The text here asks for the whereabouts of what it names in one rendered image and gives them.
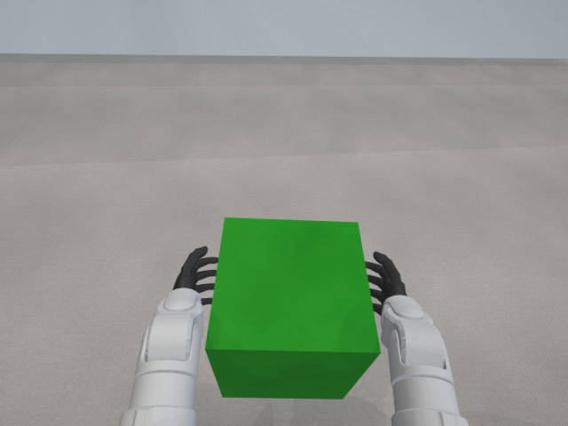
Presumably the left robot hand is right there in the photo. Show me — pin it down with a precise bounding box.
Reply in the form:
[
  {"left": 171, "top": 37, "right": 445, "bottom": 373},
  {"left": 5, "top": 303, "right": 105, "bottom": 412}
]
[{"left": 173, "top": 246, "right": 218, "bottom": 305}]

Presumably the left robot forearm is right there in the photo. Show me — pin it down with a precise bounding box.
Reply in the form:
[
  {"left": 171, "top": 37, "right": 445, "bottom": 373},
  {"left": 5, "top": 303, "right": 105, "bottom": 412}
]
[{"left": 118, "top": 288, "right": 203, "bottom": 426}]

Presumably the carton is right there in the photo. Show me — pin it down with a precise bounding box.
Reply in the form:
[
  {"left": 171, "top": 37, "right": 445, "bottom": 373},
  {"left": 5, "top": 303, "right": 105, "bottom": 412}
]
[{"left": 205, "top": 217, "right": 381, "bottom": 399}]

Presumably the right robot hand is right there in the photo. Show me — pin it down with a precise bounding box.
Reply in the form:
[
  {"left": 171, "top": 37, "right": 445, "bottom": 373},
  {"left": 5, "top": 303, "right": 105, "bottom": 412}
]
[{"left": 365, "top": 251, "right": 406, "bottom": 316}]

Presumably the right robot forearm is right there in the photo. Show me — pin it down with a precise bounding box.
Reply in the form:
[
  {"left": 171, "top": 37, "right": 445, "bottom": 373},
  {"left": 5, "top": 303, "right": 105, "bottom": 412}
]
[{"left": 381, "top": 295, "right": 469, "bottom": 426}]

